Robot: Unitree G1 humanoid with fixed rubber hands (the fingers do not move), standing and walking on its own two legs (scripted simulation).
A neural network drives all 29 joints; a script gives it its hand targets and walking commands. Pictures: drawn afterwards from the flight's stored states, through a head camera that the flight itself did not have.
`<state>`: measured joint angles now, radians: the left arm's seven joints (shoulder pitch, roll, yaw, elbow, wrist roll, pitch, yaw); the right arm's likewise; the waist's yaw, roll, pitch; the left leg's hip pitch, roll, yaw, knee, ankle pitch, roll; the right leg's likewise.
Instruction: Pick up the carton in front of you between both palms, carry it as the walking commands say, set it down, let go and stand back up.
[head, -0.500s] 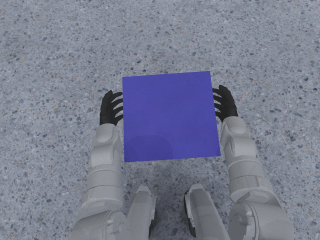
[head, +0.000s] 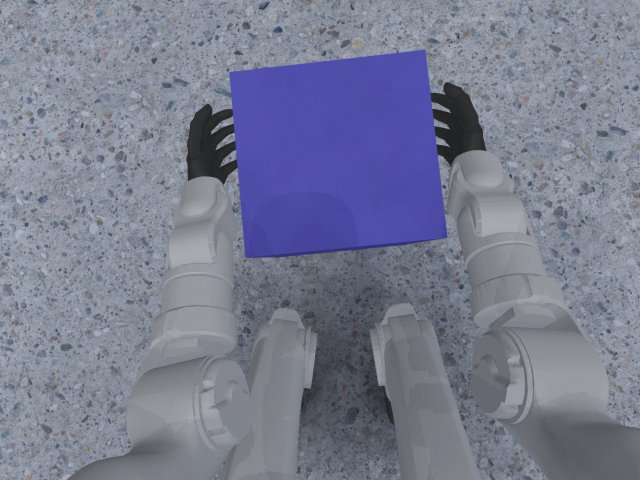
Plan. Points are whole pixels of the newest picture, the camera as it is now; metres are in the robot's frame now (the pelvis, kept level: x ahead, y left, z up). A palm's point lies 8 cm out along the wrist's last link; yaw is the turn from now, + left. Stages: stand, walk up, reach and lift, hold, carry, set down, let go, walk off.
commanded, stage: set down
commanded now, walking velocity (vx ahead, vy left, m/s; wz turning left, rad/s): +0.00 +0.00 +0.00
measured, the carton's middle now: (335, 177) +0.48 +0.00 -0.18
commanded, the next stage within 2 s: none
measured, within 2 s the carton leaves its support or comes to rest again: rests again in 1.10 s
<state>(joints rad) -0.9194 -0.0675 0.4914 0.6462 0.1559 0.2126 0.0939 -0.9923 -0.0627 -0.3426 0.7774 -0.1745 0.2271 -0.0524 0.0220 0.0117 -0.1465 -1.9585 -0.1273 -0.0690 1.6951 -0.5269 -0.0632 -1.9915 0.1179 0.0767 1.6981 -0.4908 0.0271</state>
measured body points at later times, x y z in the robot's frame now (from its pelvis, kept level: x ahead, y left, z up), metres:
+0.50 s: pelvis -0.02 +0.00 -0.11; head +0.33 -0.02 +0.18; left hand +0.50 +0.15 -0.26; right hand +0.53 -0.16 -0.27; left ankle +0.09 +0.13 -0.48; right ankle +0.10 -0.11 -0.48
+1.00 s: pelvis -0.01 +0.00 -0.14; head +0.33 -0.01 +0.15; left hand +0.50 +0.15 -0.30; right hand +0.52 -0.15 -0.30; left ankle +0.09 +0.13 -0.48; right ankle +0.10 -0.11 -0.48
